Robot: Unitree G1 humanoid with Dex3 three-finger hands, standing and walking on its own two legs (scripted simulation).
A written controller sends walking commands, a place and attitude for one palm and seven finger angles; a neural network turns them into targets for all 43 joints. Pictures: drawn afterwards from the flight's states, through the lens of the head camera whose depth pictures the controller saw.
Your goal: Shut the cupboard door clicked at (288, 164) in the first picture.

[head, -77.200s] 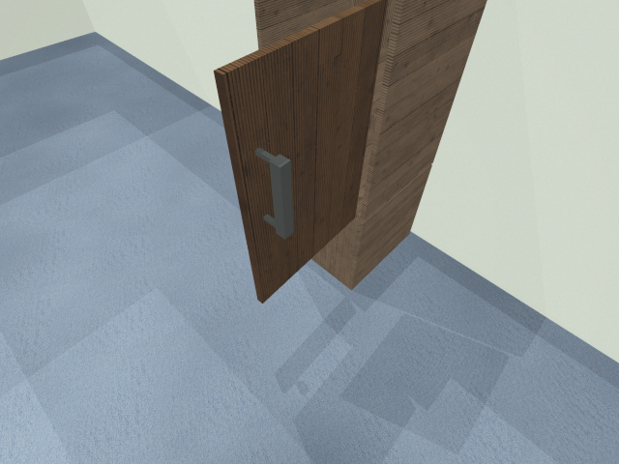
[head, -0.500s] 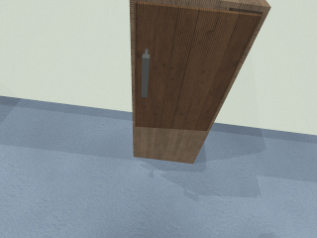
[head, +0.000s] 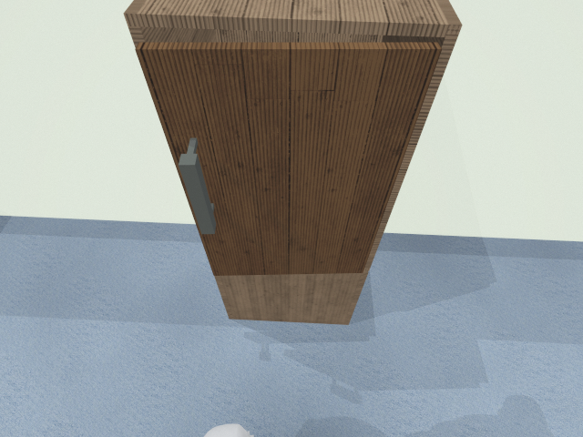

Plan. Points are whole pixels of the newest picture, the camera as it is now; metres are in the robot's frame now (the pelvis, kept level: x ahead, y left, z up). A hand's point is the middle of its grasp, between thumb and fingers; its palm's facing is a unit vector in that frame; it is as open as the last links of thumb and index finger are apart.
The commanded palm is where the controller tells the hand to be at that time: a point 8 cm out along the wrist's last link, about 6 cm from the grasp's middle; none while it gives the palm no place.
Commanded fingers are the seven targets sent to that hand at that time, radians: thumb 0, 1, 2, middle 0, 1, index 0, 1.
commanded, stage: come to a stop and stand still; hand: left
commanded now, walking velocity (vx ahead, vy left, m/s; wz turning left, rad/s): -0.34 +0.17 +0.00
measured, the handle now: (201, 188) +0.49 +0.17 +0.02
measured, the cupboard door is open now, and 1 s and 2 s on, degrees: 4 4 4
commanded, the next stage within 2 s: look again from close up in 1.10 s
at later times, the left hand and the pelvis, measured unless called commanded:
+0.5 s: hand out of the picture +0.04 +0.17 -0.17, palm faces +0.04 -0.96 -0.27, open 7.4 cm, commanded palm none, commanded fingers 0.00 0.90 0.90 -0.20 -0.30 -0.20 -0.30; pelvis +0.03 -0.03 +0.00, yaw +0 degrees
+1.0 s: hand out of the picture +0.02 +0.17 -0.17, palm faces +0.03 -0.99 -0.16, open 7.3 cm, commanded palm none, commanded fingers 0.00 0.90 0.90 -0.20 -0.30 -0.20 -0.30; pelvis +0.00 +0.00 +0.01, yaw -1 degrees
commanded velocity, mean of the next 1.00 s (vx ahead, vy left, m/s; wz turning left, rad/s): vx -0.06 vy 0.03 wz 0.00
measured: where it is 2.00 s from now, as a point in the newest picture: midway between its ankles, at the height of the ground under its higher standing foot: outside the picture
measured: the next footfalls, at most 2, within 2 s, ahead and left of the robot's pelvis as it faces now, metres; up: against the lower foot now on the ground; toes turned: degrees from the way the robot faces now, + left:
left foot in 0.10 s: +0.12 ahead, +0.10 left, +0.00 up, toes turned +5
left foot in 0.68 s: +0.04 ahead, +0.11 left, +0.00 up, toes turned +2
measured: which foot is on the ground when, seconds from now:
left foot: up 0.00-0.08, down 0.10-0.40, up 0.42-0.66, down 0.68-1.00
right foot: down 0.00-1.00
